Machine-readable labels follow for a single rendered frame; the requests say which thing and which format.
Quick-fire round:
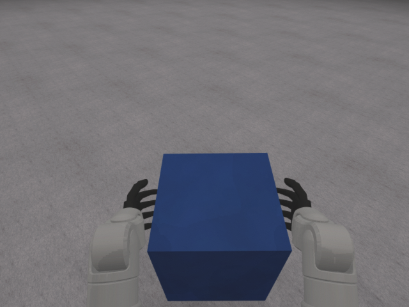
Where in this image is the carton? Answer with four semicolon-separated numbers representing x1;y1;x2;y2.
147;153;292;301

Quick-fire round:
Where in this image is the right robot hand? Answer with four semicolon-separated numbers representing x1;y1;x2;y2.
276;178;311;231

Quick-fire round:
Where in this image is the robot right forearm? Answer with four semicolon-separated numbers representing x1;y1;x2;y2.
291;207;359;307

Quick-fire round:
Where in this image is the robot left forearm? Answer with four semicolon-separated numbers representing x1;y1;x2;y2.
86;207;146;307

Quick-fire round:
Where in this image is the left robot hand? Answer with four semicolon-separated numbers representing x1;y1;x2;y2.
123;179;157;230

